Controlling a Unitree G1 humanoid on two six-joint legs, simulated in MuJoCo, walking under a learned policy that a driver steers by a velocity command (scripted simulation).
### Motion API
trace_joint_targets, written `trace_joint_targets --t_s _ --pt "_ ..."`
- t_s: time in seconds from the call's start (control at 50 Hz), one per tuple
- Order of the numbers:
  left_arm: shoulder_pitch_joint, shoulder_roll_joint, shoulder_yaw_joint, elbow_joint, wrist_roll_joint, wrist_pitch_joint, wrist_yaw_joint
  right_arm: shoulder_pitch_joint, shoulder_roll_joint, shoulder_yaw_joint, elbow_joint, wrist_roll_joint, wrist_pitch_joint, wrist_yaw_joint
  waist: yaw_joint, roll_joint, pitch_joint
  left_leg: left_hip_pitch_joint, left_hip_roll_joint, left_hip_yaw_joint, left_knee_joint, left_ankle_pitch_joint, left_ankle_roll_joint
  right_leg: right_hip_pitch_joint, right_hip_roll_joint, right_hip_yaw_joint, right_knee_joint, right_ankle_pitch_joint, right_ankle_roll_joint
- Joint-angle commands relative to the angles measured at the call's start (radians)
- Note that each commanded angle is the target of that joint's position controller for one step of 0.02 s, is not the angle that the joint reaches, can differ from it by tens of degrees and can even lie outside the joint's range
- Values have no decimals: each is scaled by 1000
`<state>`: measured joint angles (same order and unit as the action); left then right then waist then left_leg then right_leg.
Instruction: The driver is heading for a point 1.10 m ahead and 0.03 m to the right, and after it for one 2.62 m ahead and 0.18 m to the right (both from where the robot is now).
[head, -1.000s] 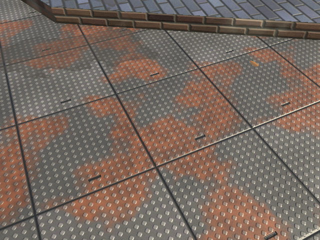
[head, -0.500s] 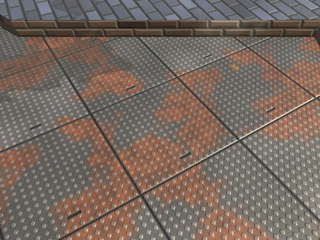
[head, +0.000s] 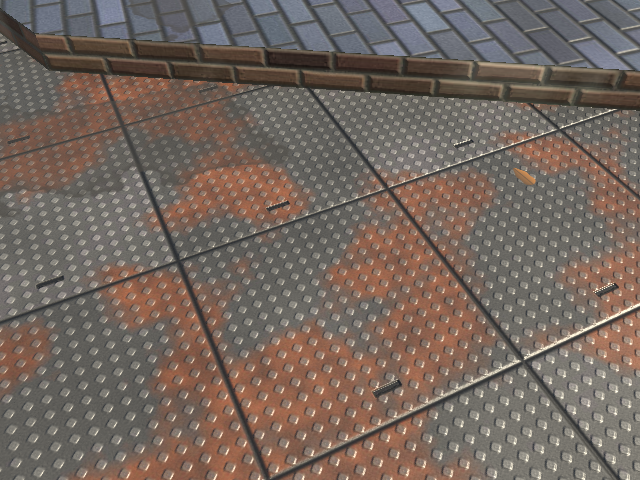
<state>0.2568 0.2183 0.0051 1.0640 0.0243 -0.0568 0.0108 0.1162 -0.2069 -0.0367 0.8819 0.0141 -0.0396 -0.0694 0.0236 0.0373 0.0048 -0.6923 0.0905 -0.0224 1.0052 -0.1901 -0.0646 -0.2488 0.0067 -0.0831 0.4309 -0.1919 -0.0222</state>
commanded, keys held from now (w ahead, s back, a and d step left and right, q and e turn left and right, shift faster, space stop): no key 0.56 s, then w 0.44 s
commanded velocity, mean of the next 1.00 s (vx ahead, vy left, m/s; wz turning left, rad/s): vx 0.14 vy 0.00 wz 0.00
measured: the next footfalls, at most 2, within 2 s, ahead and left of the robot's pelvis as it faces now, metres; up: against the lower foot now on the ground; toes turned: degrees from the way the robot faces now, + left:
left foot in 0.08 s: +0.18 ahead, +0.14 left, +0.00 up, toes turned +1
right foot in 1.32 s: +0.51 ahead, -0.12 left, +0.00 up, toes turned -3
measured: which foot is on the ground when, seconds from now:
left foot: up 0.00-0.06, down 0.08-1.00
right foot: down 0.00-0.84, up 0.86-1.00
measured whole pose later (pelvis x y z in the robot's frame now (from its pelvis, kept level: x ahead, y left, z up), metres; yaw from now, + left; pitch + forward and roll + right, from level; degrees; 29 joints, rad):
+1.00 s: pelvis +0.19 +0.05 +0.00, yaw +0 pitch +1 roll +0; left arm 0.27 0.21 0.08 1.02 -0.03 -0.09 0.02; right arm 0.36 -0.18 -0.05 1.06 0.01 -0.09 0.02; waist -0.02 -0.02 -0.02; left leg -0.19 -0.03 0.06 0.46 -0.30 0.06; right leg -0.56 -0.07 -0.01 1.24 -0.30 -0.06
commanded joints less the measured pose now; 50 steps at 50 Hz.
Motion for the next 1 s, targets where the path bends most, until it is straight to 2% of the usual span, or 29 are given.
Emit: trace_joint_targets --t_s 0.02,0.04,0.08,0.1,0.12,0.14,0.16,0.18,0.22,0.3,0.36,0.56,0.58,0.62,0.64,0.68,0.7,0.72,0.74,0.78,0.82,0.84,0.86,0.88,0.9,0.92,0.94,0.96,1.0 --pt "-73 136 24 -52 -16 -12 12 189 -5 -7 28 -6 16 24 -91 -169 -70 409 -30 -8 -277 198 2 -171 -232 87 -146 484 -184" --pt "-73 128 24 -46 -30 -9 9 155 -20 -9 15 -5 19 29 -91 -148 -52 431 -34 -8 -355 222 23 -166 -237 104 -137 385 -167" --pt "-15 83 15 -22 -40 2 7 146 -87 -33 28 -34 27 35 -84 -78 -20 504 -35 -8 -460 243 64 -179 -179 115 -68 65 -92" --pt "46 54 7 -7 -21 10 6 139 -132 -43 15 -36 30 35 -59 -10 -7 553 45 -82 -512 490 82 -203 -106 78 -1 -144 -22" --pt "207 35 11 18 -4 14 8 104 -177 -50 9 -33 38 33 52 133 -29 585 124 -146 -499 472 150 -221 -46 52 46 -283 25" --pt "199 41 15 17 -13 30 22 71 -123 -40 7 -25 44 42 39 191 -32 500 122 -182 -579 153 192 -171 -36 24 73 -270 46" --pt "130 61 21 -1 -21 51 33 40 -86 -35 2 -23 45 51 22 175 7 409 94 -211 -650 -159 180 -141 -31 13 86 -230 53" --pt "97 62 23 -6 -21 67 42 10 -72 -31 -4 -26 44 52 20 155 18 360 81 -220 -693 -317 162 -107 -33 14 90 -203 52" --pt "103 59 26 6 -8 83 46 -9 -65 -26 -5 -28 35 52 25 135 16 327 51 -192 -702 -363 128 -42 -46 29 58 -170 56" --pt "119 67 35 36 -13 52 40 19 -77 -34 16 -10 18 44 11 57 -60 470 18 -126 -595 38 120 -23 -58 33 28 -123 68" --pt "125 51 35 51 -18 49 35 36 -71 -39 33 -3 19 44 2 7 -100 549 13 -100 -532 273 149 -20 -62 31 20 -99 73" --pt "164 39 35 80 -22 60 40 30 -53 -49 70 -2 43 46 -1 -40 -13 526 -35 -29 -498 269 144 -34 -67 22 4 -93 67" --pt "184 32 35 88 -23 61 40 42 -49 -49 80 -2 47 44 0 -36 -23 529 -47 -18 -501 147 143 -32 -59 10 2 -174 61" --pt "178 50 43 79 -35 63 45 54 -65 -58 87 9 54 39 -9 -56 30 463 -83 12 -490 -262 147 -73 -57 14 8 -378 21" --pt "171 61 47 66 -40 61 50 50 -69 -60 83 11 51 37 -8 -67 78 401 -95 20 -484 -406 146 -99 -71 38 -4 -469 -7" --pt "218 63 49 58 -45 40 54 24 -55 -59 70 20 22 41 13 -85 156 293 -111 36 -427 -444 139 -100 -120 122 -51 -559 -57" --pt "259 85 55 64 -48 26 53 -2 -39 -56 59 24 1 48 29 -129 178 223 -124 65 -353 -374 129 -54 -175 210 -96 -575 -92" --pt "287 127 69 69 -53 13 52 -39 -19 -51 42 27 -20 59 39 -206 201 140 -131 110 -243 -257 121 6 -274 347 -169 -574 -142" --pt "255 151 78 60 -56 1 50 -62 -19 -47 28 29 -35 67 28 -246 231 76 -96 94 -187 -201 133 33 -356 439 -184 -486 -178" --pt "223 124 77 43 -57 -16 40 -42 -23 -47 27 29 -55 75 -1 -220 212 96 -75 89 -238 -205 155 64 -353 394 -112 -267 -164" --pt "143 109 72 14 -49 -16 24 161 -52 -68 99 29 -54 78 -104 -163 125 476 -121 103 -404 -144 181 -110 -233 221 51 -124 -87" --pt "99 71 61 -21 -44 -27 21 305 -157 -104 138 27 -55 75 -151 45 71 681 2 -148 -517 -98 250 -290 -85 48 380 22 -4" --pt "80 19 50 -58 -47 -48 24 490 -232 -118 183 16 -57 89 -207 316 -53 889 237 -655 -738 -146 405 -517 26 41 789 -288 42" --pt "22 54 64 -80 -69 -68 17 453 -156 -82 180 1 -71 92 -164 195 -37 891 297 -760 -773 -144 406 -639 -9 182 934 -351 2" --pt "-22 54 66 -98 -80 -75 10 364 -114 -61 164 0 -77 90 -126 128 29 838 289 -642 -745 -71 375 -699 -54 177 991 -289 -34" --pt "-16 44 67 -92 -71 -72 9 295 -83 -44 147 -5 -77 90 -90 33 31 771 255 -507 -730 -1 343 -678 -95 160 976 -202 -57" --pt "9 40 74 -87 -57 -63 8 245 -68 -32 136 -9 -72 92 -51 -11 24 693 217 -389 -743 73 310 -613 -126 161 906 -116 -68" --pt "38 38 82 -81 -52 -49 8 221 -55 -23 136 -11 -64 89 -24 9 20 631 177 -297 -767 84 281 -540 -146 153 840 -74 -67" --pt "30 35 86 -85 -53 -27 8 243 -65 -18 148 -14 -55 76 -14 27 38 575 143 -202 -822 106 270 -494 -140 122 737 -18 -46"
